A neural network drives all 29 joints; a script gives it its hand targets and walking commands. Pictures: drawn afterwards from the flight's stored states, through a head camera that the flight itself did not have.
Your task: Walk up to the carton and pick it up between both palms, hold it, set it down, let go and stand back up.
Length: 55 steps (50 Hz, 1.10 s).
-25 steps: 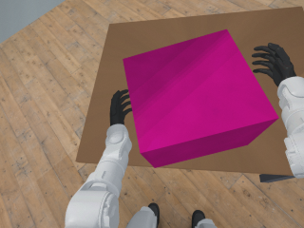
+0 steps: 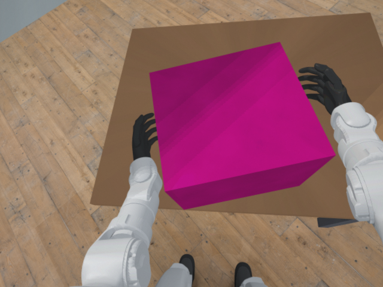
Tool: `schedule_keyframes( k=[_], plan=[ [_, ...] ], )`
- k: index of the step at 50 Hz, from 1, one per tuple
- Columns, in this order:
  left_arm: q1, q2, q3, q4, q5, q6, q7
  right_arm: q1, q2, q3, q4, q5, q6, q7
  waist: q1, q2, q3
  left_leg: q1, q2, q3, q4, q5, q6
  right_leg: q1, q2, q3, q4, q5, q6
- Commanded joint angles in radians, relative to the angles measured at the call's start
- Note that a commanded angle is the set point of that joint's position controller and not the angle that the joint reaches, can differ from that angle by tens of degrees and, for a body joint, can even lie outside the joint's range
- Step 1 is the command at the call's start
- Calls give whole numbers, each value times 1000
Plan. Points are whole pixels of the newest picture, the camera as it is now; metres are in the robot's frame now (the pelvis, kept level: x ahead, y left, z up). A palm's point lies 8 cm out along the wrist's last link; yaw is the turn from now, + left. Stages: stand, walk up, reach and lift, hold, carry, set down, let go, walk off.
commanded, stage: reach and lift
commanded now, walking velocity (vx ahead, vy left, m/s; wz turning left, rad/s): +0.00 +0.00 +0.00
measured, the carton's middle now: (228, 132) +0.46 +0.02 -0.07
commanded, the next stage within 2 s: none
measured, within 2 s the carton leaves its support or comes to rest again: leaves its support in 1.78 s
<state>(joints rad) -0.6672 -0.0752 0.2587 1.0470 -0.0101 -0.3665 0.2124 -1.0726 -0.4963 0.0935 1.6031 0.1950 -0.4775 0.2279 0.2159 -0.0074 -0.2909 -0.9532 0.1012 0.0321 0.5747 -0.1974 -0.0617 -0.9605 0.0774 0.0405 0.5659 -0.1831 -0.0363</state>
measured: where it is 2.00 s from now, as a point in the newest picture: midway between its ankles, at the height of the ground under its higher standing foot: outside the picture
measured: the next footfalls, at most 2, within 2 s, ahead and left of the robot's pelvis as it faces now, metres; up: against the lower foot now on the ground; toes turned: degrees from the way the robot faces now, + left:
none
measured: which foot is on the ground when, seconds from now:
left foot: down 0.00-1.00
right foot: down 0.00-1.00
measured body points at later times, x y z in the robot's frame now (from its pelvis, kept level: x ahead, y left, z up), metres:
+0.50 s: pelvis +0.02 +0.00 +0.01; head +0.16 +0.00 +0.44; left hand +0.38 +0.21 -0.02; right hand +0.51 -0.17 +0.02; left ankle +0.00 +0.16 -0.71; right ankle +0.01 -0.09 -0.71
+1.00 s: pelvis +0.03 +0.00 +0.02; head +0.17 +0.00 +0.44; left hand +0.38 +0.21 -0.02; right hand +0.51 -0.17 +0.02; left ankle +0.01 +0.16 -0.71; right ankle +0.01 -0.09 -0.71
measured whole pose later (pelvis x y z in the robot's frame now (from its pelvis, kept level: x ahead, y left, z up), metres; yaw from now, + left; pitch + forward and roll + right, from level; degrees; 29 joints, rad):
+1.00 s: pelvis +0.03 +0.00 +0.02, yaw +2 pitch +31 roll -1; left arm -0.56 -0.09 0.37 1.03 0.11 -0.51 0.19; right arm -0.98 -0.41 -0.09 1.61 -0.04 -0.59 0.18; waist 0.13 -0.01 -0.25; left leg -0.79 0.10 0.05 0.39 -0.14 -0.06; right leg -0.78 0.06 0.00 0.38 -0.14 -0.04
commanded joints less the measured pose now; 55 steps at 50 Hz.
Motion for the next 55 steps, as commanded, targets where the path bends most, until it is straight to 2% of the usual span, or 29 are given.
schedule_keyframes(
  k=[1, 6, 12, 21, 33, 45, 55],
  plan=[
    [-322, -96, -71, -109, 50, -55, -50, -339, 149, -42, -91, -36, -58, 0, 8, -170, -588, 230, -84, 97, 5, 302, 31, 529, -13, -39, -21, 371, 56],
    [-328, -171, -77, -93, 84, -72, -73, -334, 247, -70, -70, -94, -78, 11, -5, -156, -575, 250, -84, 97, -14, 324, 27, 545, -14, -45, -38, 399, 55],
    [-321, -314, -99, -58, 150, -97, -122, -298, 431, -120, -39, -212, -114, 30, -36, -136, -535, 282, -84, 93, -47, 345, 23, 568, -26, -55, -69, 444, 54],
    [-255, -349, -95, -36, 202, -131, -140, -204, 515, -168, -22, -307, -155, 41, -33, -108, -470, 348, -83, 89, -90, 392, 24, 553, -35, -75, -115, 464, 48],
    [-200, -369, -108, -45, 214, -152, -137, -154, 543, -156, -29, -306, -179, 29, -35, -76, -430, 384, -86, 85, -111, 437, 23, 565, -41, -75, -135, 537, 47],
    [-199, -385, -124, -38, 213, -163, -137, -142, 577, -134, -46, -297, -176, 25, -41, -79, -441, 381, -86, 83, -123, 416, 32, 581, -45, -71, -142, 530, 50],
    [-207, -385, -140, -27, 205, -172, -141, -147, 607, -92, -69, -280, -176, 15, -42, -88, -459, 356, -91, 78, -121, 424, 37, 628, -50, -64, -126, 595, 60]
  ],
)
